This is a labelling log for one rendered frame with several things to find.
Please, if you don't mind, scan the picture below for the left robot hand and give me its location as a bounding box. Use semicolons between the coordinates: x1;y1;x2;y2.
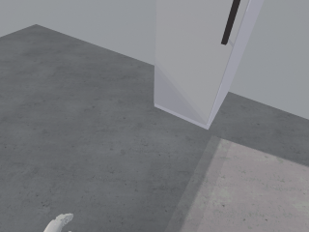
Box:
43;214;73;232

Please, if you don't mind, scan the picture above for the fridge door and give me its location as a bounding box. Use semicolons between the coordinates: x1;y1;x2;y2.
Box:
154;0;250;126

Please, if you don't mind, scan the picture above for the handle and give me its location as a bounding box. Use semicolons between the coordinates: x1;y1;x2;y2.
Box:
221;0;240;45

